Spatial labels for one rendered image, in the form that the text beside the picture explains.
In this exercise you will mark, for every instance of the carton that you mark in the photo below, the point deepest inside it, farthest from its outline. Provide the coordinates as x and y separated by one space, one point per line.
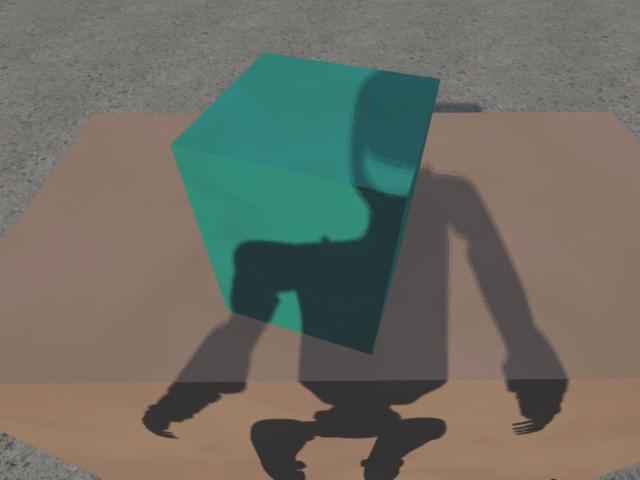
301 177

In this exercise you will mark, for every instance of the pedestal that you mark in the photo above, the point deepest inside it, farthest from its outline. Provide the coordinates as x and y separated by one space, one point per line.
508 349

